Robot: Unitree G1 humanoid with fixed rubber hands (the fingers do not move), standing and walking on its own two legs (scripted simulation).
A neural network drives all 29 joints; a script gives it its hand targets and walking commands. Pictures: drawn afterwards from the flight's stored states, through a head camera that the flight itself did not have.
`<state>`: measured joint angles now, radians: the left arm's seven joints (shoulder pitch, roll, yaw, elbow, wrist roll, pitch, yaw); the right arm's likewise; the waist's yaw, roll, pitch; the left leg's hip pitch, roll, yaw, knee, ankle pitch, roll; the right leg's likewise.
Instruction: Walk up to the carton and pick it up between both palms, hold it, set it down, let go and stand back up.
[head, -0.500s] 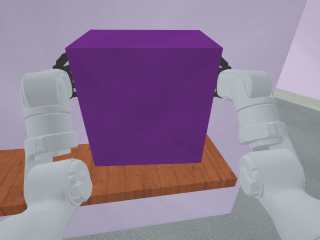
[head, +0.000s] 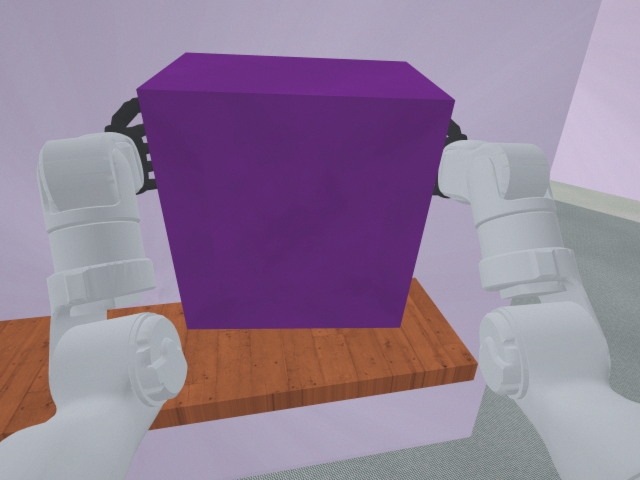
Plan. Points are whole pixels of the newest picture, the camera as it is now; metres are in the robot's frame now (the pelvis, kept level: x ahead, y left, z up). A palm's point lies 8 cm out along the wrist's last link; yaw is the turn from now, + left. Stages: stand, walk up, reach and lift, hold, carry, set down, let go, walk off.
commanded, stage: hold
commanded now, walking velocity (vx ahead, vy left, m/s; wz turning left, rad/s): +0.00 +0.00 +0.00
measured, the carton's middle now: (296, 195) +0.33 +0.01 +0.30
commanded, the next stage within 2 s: none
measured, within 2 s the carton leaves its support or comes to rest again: neither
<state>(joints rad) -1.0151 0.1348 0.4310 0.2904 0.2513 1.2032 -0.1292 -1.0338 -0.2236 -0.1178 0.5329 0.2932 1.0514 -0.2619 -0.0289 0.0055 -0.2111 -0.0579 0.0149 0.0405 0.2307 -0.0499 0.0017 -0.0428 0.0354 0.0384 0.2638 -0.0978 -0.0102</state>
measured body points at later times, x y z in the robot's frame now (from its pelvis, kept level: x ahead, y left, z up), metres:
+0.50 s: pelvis -0.01 +0.00 +0.00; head -0.13 +0.01 +0.43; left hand +0.32 +0.20 +0.33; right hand +0.34 -0.16 +0.32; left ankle +0.06 +0.12 -0.75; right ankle +0.04 -0.11 -0.75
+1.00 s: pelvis +0.00 +0.00 +0.00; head -0.15 +0.00 +0.42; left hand +0.31 +0.19 +0.36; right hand +0.33 -0.17 +0.34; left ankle +0.06 +0.12 -0.75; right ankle +0.04 -0.11 -0.75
